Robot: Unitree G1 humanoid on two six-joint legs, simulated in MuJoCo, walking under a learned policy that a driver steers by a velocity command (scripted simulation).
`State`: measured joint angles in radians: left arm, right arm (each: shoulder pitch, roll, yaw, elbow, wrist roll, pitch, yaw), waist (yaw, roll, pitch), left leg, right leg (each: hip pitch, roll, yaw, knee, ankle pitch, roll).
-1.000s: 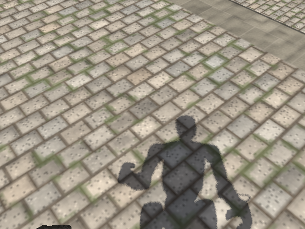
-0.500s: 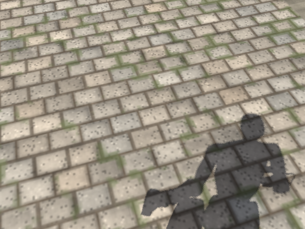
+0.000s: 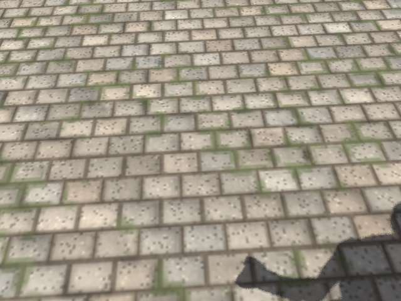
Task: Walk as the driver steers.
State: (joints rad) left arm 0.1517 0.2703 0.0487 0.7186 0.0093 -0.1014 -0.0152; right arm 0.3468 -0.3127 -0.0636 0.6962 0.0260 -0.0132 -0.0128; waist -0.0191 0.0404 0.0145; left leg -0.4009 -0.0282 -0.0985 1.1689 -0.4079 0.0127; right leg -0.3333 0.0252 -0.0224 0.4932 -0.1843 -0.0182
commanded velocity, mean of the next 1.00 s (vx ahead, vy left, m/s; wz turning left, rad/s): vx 0.50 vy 0.00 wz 0.37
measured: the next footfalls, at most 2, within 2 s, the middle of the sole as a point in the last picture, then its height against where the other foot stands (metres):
left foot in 0.40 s outside the picture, level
right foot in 0.92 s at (190, 237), level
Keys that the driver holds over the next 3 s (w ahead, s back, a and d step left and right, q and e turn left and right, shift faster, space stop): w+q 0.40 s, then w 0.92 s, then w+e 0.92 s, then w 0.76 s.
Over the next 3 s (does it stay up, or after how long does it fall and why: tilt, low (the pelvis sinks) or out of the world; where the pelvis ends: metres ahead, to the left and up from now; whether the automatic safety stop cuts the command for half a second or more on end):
stays up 1.64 0.22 -0.01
